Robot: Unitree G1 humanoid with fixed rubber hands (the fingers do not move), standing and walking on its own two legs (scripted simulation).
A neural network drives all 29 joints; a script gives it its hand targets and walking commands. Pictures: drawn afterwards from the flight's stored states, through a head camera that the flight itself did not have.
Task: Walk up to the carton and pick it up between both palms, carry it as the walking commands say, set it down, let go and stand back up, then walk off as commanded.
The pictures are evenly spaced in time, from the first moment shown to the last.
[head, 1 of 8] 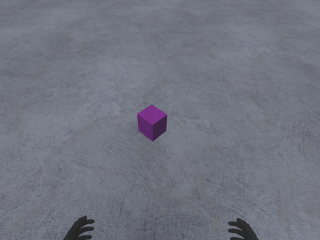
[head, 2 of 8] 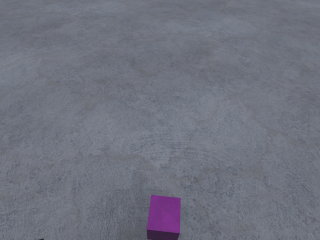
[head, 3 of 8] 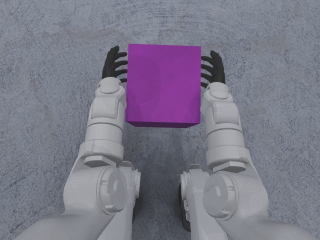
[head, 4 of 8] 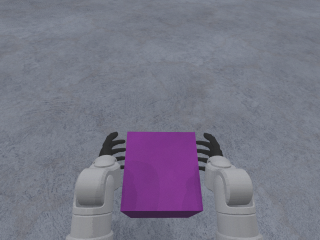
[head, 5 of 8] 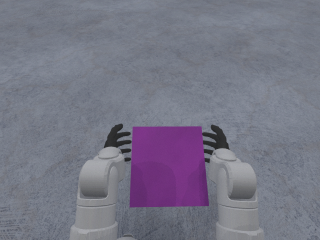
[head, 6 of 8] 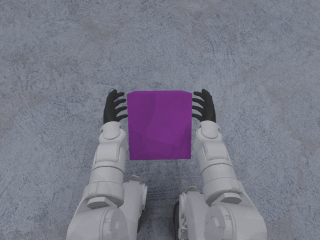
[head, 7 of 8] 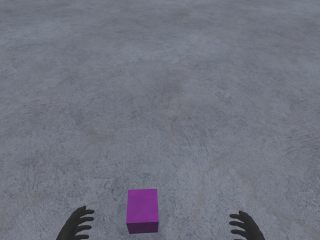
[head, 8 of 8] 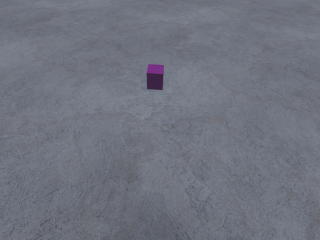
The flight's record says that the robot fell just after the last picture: no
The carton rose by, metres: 0.71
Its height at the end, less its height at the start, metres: +0.00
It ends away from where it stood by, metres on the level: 0.91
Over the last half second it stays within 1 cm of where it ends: yes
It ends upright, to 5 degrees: yes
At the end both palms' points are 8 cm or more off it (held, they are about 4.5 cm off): yes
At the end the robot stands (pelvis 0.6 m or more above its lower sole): yes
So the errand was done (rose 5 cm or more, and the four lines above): yes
